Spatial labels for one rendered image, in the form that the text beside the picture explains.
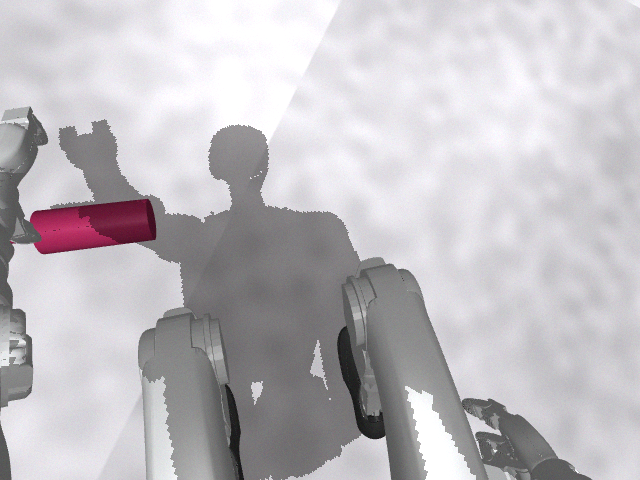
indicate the right robot arm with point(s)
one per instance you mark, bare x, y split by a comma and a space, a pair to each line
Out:
556, 469

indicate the right robot hand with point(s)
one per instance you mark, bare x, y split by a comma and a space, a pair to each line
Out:
513, 455

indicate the left robot hand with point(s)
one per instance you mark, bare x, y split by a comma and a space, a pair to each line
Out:
20, 134

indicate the right robot foot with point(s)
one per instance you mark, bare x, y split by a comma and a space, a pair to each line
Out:
370, 426

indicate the left robot foot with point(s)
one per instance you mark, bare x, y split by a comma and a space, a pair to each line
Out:
235, 434

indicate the left robot arm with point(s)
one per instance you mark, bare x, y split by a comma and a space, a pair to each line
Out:
16, 366

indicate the bottle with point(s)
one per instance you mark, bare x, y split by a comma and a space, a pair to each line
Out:
92, 226

